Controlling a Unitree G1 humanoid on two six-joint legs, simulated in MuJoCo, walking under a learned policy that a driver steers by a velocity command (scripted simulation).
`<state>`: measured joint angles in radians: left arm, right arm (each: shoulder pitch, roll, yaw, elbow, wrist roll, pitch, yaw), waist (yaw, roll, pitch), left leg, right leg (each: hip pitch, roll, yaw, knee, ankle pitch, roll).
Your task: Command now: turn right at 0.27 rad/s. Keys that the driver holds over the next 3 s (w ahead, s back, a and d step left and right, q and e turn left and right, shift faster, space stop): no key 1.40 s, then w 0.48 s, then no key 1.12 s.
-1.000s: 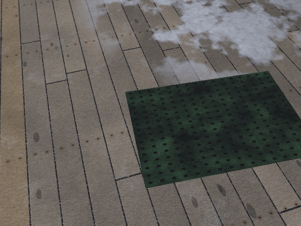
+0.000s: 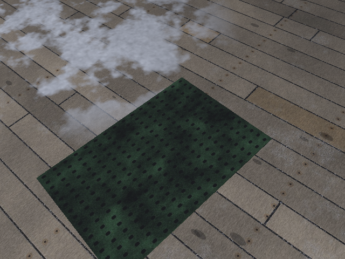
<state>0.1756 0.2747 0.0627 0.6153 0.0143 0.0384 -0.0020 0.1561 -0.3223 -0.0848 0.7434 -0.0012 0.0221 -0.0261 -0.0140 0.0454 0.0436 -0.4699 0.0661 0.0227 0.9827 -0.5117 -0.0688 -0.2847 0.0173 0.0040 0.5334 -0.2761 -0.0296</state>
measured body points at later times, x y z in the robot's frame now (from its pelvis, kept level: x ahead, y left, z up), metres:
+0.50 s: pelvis +0.00 +0.01 +0.00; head +0.01 +0.02 +0.45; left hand +0.13 +0.26 -0.12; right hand +0.11 -0.25 -0.12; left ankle +0.00 +0.14 -0.74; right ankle +0.00 -0.10 -0.74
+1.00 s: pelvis +0.00 +0.02 +0.00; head +0.01 +0.02 +0.45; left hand +0.08 +0.28 -0.14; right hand +0.07 -0.24 -0.14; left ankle +0.00 +0.14 -0.74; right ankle +0.00 -0.10 -0.74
